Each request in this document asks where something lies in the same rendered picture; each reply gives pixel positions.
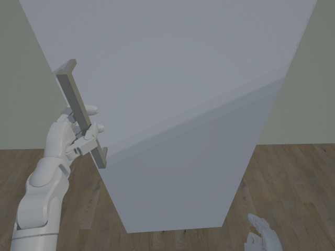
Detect robot right hand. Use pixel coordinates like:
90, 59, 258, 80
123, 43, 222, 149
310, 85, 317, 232
244, 213, 284, 251

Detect robot left hand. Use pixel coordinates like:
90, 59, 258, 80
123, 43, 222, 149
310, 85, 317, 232
43, 105, 105, 167

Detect fridge door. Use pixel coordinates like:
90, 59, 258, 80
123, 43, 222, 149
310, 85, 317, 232
19, 0, 317, 233

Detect robot left forearm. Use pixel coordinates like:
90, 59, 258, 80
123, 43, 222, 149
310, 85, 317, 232
10, 157, 71, 251

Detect handle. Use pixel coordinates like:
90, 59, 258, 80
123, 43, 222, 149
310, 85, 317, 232
56, 59, 108, 169

